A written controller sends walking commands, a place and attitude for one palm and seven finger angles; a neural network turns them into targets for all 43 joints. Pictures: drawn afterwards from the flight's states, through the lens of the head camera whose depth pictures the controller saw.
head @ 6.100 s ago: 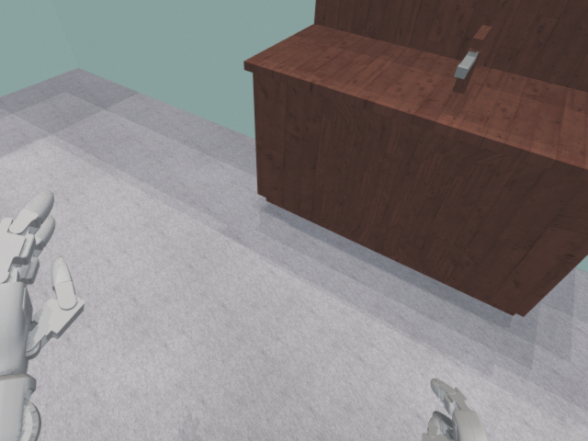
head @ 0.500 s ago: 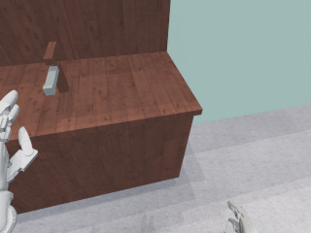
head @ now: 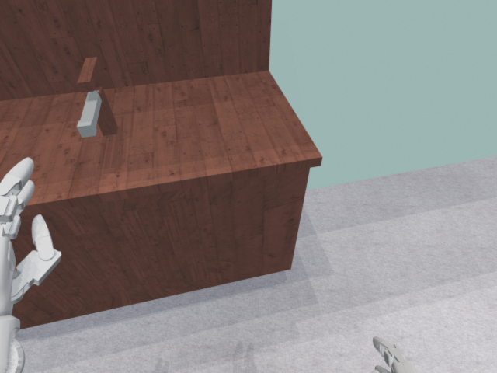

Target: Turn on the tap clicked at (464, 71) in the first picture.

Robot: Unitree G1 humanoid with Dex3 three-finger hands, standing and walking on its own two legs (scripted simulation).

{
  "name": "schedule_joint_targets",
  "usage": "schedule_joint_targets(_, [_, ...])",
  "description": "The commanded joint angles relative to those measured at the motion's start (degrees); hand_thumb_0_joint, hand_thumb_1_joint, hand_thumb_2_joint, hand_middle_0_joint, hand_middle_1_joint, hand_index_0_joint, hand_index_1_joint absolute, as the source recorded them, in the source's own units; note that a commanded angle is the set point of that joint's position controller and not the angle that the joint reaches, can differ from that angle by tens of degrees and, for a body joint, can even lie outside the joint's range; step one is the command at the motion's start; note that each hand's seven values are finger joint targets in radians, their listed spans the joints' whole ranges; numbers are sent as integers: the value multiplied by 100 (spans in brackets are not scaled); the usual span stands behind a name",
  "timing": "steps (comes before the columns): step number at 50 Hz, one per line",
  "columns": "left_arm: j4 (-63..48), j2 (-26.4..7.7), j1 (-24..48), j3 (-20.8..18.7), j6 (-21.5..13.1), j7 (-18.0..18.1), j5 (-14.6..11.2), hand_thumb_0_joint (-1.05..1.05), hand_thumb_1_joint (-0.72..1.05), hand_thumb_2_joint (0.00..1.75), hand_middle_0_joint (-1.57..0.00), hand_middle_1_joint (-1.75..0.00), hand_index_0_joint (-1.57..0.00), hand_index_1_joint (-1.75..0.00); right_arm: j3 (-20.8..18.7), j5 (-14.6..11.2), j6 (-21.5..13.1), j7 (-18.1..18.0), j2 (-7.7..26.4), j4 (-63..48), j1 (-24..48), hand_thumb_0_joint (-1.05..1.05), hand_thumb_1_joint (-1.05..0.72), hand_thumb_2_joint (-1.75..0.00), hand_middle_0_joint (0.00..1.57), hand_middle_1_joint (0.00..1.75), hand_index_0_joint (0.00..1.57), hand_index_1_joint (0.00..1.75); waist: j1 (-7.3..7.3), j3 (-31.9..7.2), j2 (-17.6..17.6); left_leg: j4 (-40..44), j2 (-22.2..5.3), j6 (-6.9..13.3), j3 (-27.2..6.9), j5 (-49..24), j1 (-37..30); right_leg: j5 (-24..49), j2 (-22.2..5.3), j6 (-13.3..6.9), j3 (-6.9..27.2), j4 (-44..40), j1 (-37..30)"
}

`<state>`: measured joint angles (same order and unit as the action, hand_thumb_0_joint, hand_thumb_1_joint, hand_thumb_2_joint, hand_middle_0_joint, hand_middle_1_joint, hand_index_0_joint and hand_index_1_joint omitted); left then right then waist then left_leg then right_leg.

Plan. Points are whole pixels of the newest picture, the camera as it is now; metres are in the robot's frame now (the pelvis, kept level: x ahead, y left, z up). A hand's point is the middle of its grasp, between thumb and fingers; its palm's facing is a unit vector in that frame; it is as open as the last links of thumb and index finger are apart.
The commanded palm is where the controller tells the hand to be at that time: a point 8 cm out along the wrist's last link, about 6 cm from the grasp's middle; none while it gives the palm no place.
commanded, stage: come to a stop and stand still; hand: left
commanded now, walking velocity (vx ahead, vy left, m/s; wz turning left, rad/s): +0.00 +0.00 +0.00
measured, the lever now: (87, 128) +0.56 +0.39 +0.09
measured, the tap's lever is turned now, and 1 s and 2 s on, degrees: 0 0 0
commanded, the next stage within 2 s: look again from close up in 0.62 s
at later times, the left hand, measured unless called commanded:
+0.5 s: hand (72, 275) +0.19 +0.22 +0.16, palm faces +0.39 -0.85 -0.36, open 7.4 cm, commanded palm +0.12 +0.26 +0.19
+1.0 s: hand (68, 268) +0.20 +0.23 +0.15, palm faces +0.22 -0.91 -0.36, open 7.4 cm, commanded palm +0.15 +0.29 +0.19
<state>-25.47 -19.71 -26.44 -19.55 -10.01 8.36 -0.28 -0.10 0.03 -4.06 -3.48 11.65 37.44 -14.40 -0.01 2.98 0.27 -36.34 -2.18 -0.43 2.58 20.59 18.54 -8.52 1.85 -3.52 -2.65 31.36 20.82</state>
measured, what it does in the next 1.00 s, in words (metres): steps on the spot: left foot, then right foot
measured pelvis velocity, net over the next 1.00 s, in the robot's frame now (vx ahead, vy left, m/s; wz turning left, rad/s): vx -0.03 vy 0.02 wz -0.06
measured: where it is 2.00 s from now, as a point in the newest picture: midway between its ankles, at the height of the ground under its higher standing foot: outside the picture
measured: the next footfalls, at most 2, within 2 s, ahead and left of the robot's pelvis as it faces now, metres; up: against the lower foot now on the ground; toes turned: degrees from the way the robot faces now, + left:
left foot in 0.16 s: +0.04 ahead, +0.11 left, +0.00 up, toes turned +0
right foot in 0.38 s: +0.01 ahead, -0.11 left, +0.00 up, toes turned -2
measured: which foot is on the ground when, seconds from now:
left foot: down 0.00-0.00, up 0.02-0.14, down 0.16-1.00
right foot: down 0.00-0.20, up 0.22-0.36, down 0.38-1.00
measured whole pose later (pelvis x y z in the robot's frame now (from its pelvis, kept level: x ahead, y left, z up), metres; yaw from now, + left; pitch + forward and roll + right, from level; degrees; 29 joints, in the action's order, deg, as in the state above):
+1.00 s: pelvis -0.03 +0.02 +0.02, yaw -4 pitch +0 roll -1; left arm -23.6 -19.6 -26.4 -15.0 -13.5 4.4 -2.1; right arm 0.1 -0.7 -9.4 -1.1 11.7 33.4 -13.2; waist 0.9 2.2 -1.1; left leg -25.8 0.1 2.2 4.2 11.7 14.2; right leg -12.7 0.0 1.0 1.6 24.6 11.9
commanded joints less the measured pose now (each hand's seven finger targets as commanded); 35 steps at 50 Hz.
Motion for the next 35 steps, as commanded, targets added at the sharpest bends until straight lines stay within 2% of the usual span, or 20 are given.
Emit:
schedule_joint_targets(1, [-1456,-1182,1021,-596,-410,149,35,0,90,90,-20,-30,-20,-30,-138,79,-346,19,442,-798,622,0,-90,-90,20,30,20,30,-83,-567,-900,-902,228,48,-35,460,-612,-3652,-1577,-187,2168,-2341,801])
schedule_joint_targets(4, [-1242,-1167,975,-633,-392,156,19,0,90,90,-20,-30,-20,-30,-145,81,-249,-4,465,-812,645,0,-90,-90,20,30,20,30,-37,-722,-915,-753,354,74,156,521,-745,-3456,-1412,-119,1680,-2308,586])
schedule_joint_targets(7, [-1215,-1125,795,-640,-434,127,-31,0,90,90,-20,-30,-20,-30,-124,89,-204,-24,545,-889,629,0,-90,-90,20,30,20,30,-39,-525,-38,1122,199,155,-145,474,-876,-2759,-911,51,1203,-1467,309])
schedule_joint_targets(8, [-1303,-1080,718,-632,-493,122,-50,0,90,90,-20,-30,-20,-30,-134,102,-216,-22,661,-963,619,0,-90,-90,20,30,20,30,-13,-462,570,1912,-304,353,-894,875,-481,-2341,-486,233,944,-719,44])
schedule_joint_targets(9, [-1405,-1036,696,-638,-543,137,-39,0,90,90,-20,-30,-20,-30,-129,47,-255,-9,716,-1029,648,0,-90,-90,20,30,20,30,31,-438,1245,2589,-1102,619,-1820,1081,-44,-1467,-96,411,485,430,-224])
schedule_joint_targets(10, [-1153,-1143,571,-801,-548,125,-44,0,90,90,-20,-30,-20,-30,-122,29,-294,-33,524,-1011,718,0,-90,-90,20,30,20,30,67,-437,1560,2989,-1642,820,-2033,1666,584,-1255,-74,495,352,1584,-381])
schedule_joint_targets(11, [-942,-956,384,-646,-461,112,-36,0,90,90,-20,-30,-20,-30,-126,51,-307,-48,429,-1074,764,0,-90,-90,20,30,20,30,41,-201,1255,3096,-1657,937,-1947,1916,1309,-1223,-77,491,510,2174,-679])
schedule_joint_targets(12, [-882,-849,312,-552,-408,70,-35,0,90,90,-20,-30,-20,-30,-178,2,-324,-22,497,-1115,729,0,-90,-90,20,30,20,30,42,-115,1002,2953,-1540,916,-1598,1738,1469,-1167,-69,513,500,2237,-787])
schedule_joint_targets(15, [-1129,-723,529,-349,-369,78,-11,0,90,90,-20,-30,-20,-30,-182,-73,-468,19,639,-1089,660,0,-90,-90,20,30,20,30,54,-255,767,2189,-1050,603,-697,311,288,-1202,-69,541,58,614,-572])
schedule_joint_targets(17, [-1114,-690,592,-197,-389,133,23,0,90,90,-20,-30,-20,-30,-164,-67,-518,18,677,-967,593,0,-90,-90,20,30,20,30,-27,-363,815,1796,-936,438,-807,-254,-11,-935,-92,507,-38,-529,-915])
schedule_joint_targets(19, [-1159,-891,976,-266,-443,181,59,0,90,90,-20,-30,-20,-30,-156,-56,-563,15,665,-905,607,0,-90,-90,20,30,20,30,-74,-576,508,1291,-739,230,-605,-691,-10,-76,-383,378,347,-1078,-1410])
schedule_joint_targets(20, [-1176,-971,1125,-299,-451,191,89,0,90,90,-20,-30,-20,-30,-156,-32,-565,12,670,-873,624,0,-90,-90,20,30,20,30,-120,-583,388,987,-560,98,-440,-888,54,643,-691,240,699,-1022,-1385])
schedule_joint_targets(21, [-1224,-1032,1379,-311,-488,212,34,0,90,90,-20,-30,-20,-30,-129,-34,-564,5,610,-833,636,0,-90,-90,20,30,20,30,-148,-699,243,858,-424,-4,-310,-1026,-111,1183,-879,174,785,-953,-1301])
schedule_joint_targets(22, [-930,-935,1205,-256,-421,179,-23,0,90,90,-20,-30,-20,-30,-187,-64,-563,18,615,-806,572,0,-90,-90,20,30,20,30,-90,-938,-297,565,-186,-59,-149,-766,-315,720,-1016,74,1163,-1101,-1175])
schedule_joint_targets(23, [-1073,-996,1076,-296,-370,164,-75,0,90,90,-20,-30,-20,-30,-225,-62,-528,27,625,-893,653,0,-90,-90,20,30,20,30,-43,-871,-448,343,-69,-48,-172,-686,-464,403,-1208,-60,1467,-1314,-912])
schedule_joint_targets(25, [-1310,-1232,651,-631,-369,184,-132,0,90,90,-20,-30,-20,-30,-187,-45,-429,28,569,-947,730,0,-90,-90,20,30,20,30,-5,-904,-105,349,-15,-31,-218,-584,-503,70,-1341,-180,1547,-1422,-823])
schedule_joint_targets(26, [-1343,-1206,387,-644,-372,178,-165,0,90,90,-20,-30,-20,-30,-134,-44,-380,32,488,-994,751,0,-90,-90,20,30,20,30,2,-830,-167,474,-16,-15,-267,-582,-493,-277,-1291,-148,1437,-1454,-783])
schedule_joint_targets(29, [-1381,-1236,39,-784,-387,160,-223,0,90,90,-20,-30,-20,-30,-121,-40,-262,8,511,-1069,815,0,-90,-90,20,30,20,30,-11,-636,-208,855,-113,34,-352,-727,-572,-952,-986,40,1146,-1490,-538])
schedule_joint_targets(30, [-1398,-1225,68,-825,-388,143,-229,0,90,90,-20,-30,-20,-30,-146,-31,-244,-8,548,-1088,839,0,-90,-90,20,30,20,30,-11,-611,-2,1034,-165,19,-373,-765,-559,-1079,-838,109,1008,-1437,-522])
schedule_joint_targets(35, [-1080,-1022,9,-658,-417,137,-219,0,90,90,-20,-30,-20,-30,-154,-43,-300,-79,645,-1077,766,0,-90,-90,20,30,20,30,-1,-634,368,1518,-476,103,-595,-1198,-288,-124,-376,318,634,-1039,-1031])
